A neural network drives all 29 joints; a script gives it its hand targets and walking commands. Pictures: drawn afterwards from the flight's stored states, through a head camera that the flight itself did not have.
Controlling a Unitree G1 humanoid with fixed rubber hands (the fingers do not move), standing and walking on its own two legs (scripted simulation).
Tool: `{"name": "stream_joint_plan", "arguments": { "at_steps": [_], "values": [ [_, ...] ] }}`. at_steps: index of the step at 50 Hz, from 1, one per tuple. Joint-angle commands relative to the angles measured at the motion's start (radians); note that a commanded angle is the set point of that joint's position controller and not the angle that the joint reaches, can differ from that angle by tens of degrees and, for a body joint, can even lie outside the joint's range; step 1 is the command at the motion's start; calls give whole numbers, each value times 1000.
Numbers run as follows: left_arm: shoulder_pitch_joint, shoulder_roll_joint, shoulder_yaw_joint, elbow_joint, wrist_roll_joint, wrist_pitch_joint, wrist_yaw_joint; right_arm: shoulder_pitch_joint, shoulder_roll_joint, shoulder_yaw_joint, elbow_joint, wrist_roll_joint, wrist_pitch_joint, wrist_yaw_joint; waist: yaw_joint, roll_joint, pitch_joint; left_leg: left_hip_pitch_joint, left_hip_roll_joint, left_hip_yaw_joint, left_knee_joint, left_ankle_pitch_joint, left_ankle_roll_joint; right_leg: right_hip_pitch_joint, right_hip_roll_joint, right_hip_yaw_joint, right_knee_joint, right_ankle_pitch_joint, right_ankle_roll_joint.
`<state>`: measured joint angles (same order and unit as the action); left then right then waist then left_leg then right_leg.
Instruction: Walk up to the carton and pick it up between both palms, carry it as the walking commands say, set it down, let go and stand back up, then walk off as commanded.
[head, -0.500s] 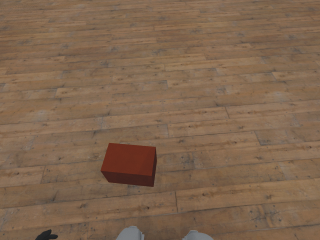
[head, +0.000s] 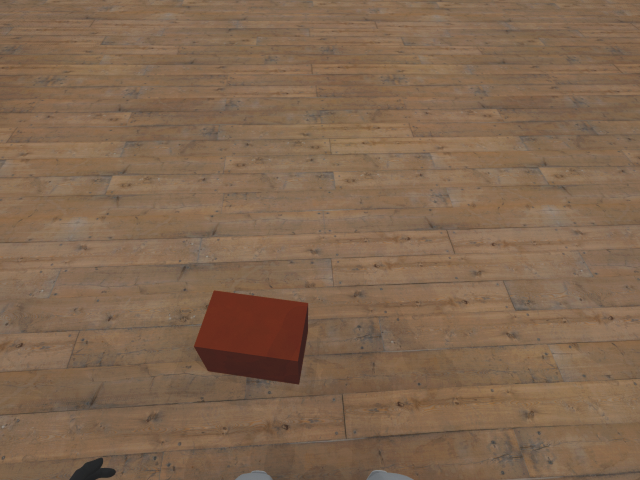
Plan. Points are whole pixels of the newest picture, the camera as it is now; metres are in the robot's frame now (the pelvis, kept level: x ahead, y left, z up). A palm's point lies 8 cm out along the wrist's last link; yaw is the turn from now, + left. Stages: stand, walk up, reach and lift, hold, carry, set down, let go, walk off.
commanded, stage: walk up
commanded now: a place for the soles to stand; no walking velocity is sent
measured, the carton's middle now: (256, 337) +0.58 +0.19 -0.65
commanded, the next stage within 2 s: none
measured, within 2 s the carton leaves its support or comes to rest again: neither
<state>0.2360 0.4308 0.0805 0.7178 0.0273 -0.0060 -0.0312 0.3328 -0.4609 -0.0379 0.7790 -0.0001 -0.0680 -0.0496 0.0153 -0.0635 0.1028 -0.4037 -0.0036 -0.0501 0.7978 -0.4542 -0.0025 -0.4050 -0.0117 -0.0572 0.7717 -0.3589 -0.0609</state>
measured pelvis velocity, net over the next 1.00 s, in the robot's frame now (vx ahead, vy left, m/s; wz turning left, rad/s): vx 0.00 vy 0.01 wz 0.02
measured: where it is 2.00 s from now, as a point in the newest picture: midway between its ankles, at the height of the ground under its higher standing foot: outside the picture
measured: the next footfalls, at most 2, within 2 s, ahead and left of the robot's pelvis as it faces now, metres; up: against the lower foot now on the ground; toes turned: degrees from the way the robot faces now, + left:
none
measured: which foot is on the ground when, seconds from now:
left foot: down 0.00-1.00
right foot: down 0.00-1.00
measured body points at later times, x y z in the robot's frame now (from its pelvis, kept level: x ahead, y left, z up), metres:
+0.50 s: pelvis +0.00 +0.01 +0.00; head +0.03 +0.02 +0.44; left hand +0.11 +0.34 -0.10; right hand +0.10 -0.33 -0.09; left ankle +0.02 +0.16 -0.71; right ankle +0.03 -0.09 -0.71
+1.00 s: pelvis +0.00 +0.01 +0.00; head +0.03 +0.02 +0.44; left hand +0.11 +0.34 -0.10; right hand +0.10 -0.32 -0.09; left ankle +0.02 +0.16 -0.71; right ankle +0.03 -0.09 -0.71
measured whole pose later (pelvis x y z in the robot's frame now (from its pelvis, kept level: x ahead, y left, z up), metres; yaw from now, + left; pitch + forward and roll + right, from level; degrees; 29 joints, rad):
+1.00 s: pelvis +0.00 +0.01 +0.00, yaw +1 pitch -1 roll +0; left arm 0.21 0.43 0.08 0.72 0.03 -0.01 -0.03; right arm 0.29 -0.46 -0.03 0.78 0.00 -0.08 -0.04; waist 0.03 -0.03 0.08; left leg -0.39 0.00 -0.06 0.78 -0.38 -0.01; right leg -0.40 -0.03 -0.07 0.79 -0.38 -0.05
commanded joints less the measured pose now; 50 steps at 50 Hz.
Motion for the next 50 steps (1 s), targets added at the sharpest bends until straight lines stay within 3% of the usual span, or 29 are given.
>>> {"name": "stream_joint_plan", "arguments": {
  "at_steps": [1, 4, 6, 7, 9, 11, 13, 15, 17, 19, 21, 23, 25, 27, 28, 30, 31, 34, 36, 37, 39, 41, 42, 43, 44, 45, 47, 48, 50],
  "values": [
    [-65, 195, 45, -34, -11, -26, 15, 63, -153, -47, -16, -16, -24, 5, -11, -22, -161, 37, 29, 29, -109, 189, 59, 172, -254, 185, -221, 295, -112],
    [-110, 168, 43, -53, -10, -14, 6, 54, -235, -61, -28, -25, -33, -1, -16, 109, -171, 74, 136, -295, -199, 270, 149, 26, -91, 99, -34, 25, -7],
    [-97, 153, 40, -54, -16, -11, 9, 1, -253, -64, -32, -29, -31, -5, 11, 86, -127, 19, 198, -405, -239, 254, 229, 13, -33, 108, -21, -145, 13],
    [-102, 162, 34, -43, -12, -15, 9, -20, -245, -47, -29, -27, -25, -2, 10, 117, -119, -23, 179, -367, -212, 280, 205, 70, -45, 115, -54, -95, 3],
    [-93, 190, 42, -45, -3, -29, 10, -49, -188, -32, -34, -15, -18, 4, 33, 46, -138, -138, 79, -214, -111, 253, 116, 191, -136, 224, -217, -111, -36],
    [-55, 245, 59, -12, -2, -38, 14, -20, -164, -38, -31, -3, -10, 8, 14, -38, -127, -157, -10, -2, 55, 98, 50, 210, -323, 395, -342, -56, -145],
    [-79, 229, 48, -22, -3, -32, 9, 4, -180, -40, -22, -18, -17, 7, -1, -47, -157, -56, 19, 19, -8, 51, 54, 170, -314, 312, -281, 93, -156],
    [-96, 201, 40, -27, -5, -25, 9, 15, -186, -46, -23, -16, -27, 9, -2, -20, -160, 54, 26, -36, -119, 238, 71, 111, -220, 185, -199, 103, -87],
    [-115, 176, 39, -41, -12, -19, 10, 8, -234, -62, -28, -26, -33, 5, -8, 96, -160, 54, 110, -249, -164, 310, 140, 47, -118, 118, -64, 56, -20],
    [-134, 167, 35, -45, -12, -20, 11, -27, -249, -53, -35, -29, -32, 1, 5, 117, -141, 5, 170, -388, -209, 342, 204, 46, -55, 114, -13, -33, 6],
    [-101, 199, 43, -35, -5, -28, 13, -53, -214, -46, -44, -21, -22, 2, 22, 48, -157, -71, 121, -307, -133, 297, 165, 133, -111, 202, -158, -78, -19],
    [-28, 242, 55, -5, 3, -41, 17, -74, -153, -30, -47, -5, -13, 3, 51, -70, -144, -192, -8, -50, 52, 197, 66, 245, -273, 368, -347, -127, -120],
    [-79, 252, 62, -16, -2, -30, 11, 8, -190, -48, -31, -22, -12, 4, 4, -53, -116, -109, 13, 34, 72, -16, 45, 148, -372, 366, -339, -37, -185],
    [-106, 203, 44, -22, -4, -18, 7, 30, -193, -49, -23, -24, -28, 12, -11, -15, -118, 42, 11, -28, -136, 121, 80, 65, -245, 196, -232, -16, -95],
    [-132, 180, 35, -35, -7, -19, 5, 61, -207, -56, -15, -31, -34, 10, -32, 53, -140, 81, 61, -140, -171, 247, 100, 14, -166, 121, -113, 45, -46],
    [-141, 148, 31, -49, -15, -14, 4, 30, -258, -63, -28, -35, -38, 2, -14, 168, -141, 74, 205, -444, -266, 305, 209, -35, -33, 74, 39, -89, 19],
    [-131, 170, 37, -41, -13, -14, 9, -2, -272, -63, -25, -34, -30, -1, -7, 162, -132, 35, 219, -445, -254, 324, 246, 7, -24, 93, 14, -128, 15],
    [-82, 203, 48, -33, 1, -35, 14, -78, -200, -37, -55, -12, -18, 6, 45, 46, -145, -145, 88, -239, -111, 299, 121, 208, -135, 231, -212, -85, -31],
    [-40, 250, 60, -8, 6, -35, 16, -42, -172, -42, -43, -3, -9, 4, 35, -74, -137, -186, -5, 8, 56, 77, 43, 250, -334, 384, -356, -17, -139],
    [-58, 248, 57, -6, -1, -33, 14, -16, -173, -40, -27, -12, -7, 4, 10, -69, -143, -120, 21, 22, 46, -9, 40, 208, -359, 369, -317, 108, -186],
    [-91, 206, 43, -13, -2, -27, 10, 24, -176, -40, -19, -23, -25, 9, -7, -7, -155, 26, 29, -32, -121, 167, 68, 123, -262, 213, -201, 133, -111],
    [-142, 159, 32, -33, -16, -22, 7, 29, -227, -53, -24, -28, -40, 6, -16, 84, -158, 49, 128, -270, -203, 339, 137, 47, -106, 72, -19, 95, -14],
    [-140, 149, 28, -47, -16, -15, 7, 13, -254, -52, -25, -28, -42, 6, -6, 126, -160, 62, 194, -432, -246, 355, 202, 13, -44, 81, 34, -8, 15],
    [-151, 147, 33, -42, -21, -13, 11, -3, -252, -54, -24, -28, -35, 3, -11, 153, -139, 34, 208, -440, -245, 356, 235, 20, -31, 103, 30, -65, 13],
    [-133, 161, 34, -44, -19, -16, 11, -31, -244, -49, -36, -22, -31, 2, 1, 142, -141, 19, 200, -400, -225, 367, 238, 46, -39, 109, -11, -71, 6],
    [-107, 168, 36, -38, -12, -24, 13, -64, -227, -43, -43, -23, -25, 4, 30, 121, -136, -52, 164, -358, -199, 332, 194, 113, -67, 159, -83, -64, -3],
    [-46, 226, 55, -14, 3, -36, 15, -111, -174, -36, -59, -9, -17, 9, 64, -10, -132, -236, 19, -112, -6, 211, 72, 258, -213, 321, -299, -133, -82],
    [-37, 255, 61, 0, 1, -39, 13, -59, -166, -36, -49, -2, -12, 5, 48, -94, -150, -205, -18, 6, 85, 111, 45, 260, -324, 387, -364, -111, -153],
    [-95, 248, 57, -11, 4, -31, 10, 1, -179, -44, -35, -17, -18, 8, -4, -59, -127, -75, 25, 26, 49, -33, 44, 128, -372, 347, -323, 49, -194]
  ]
}}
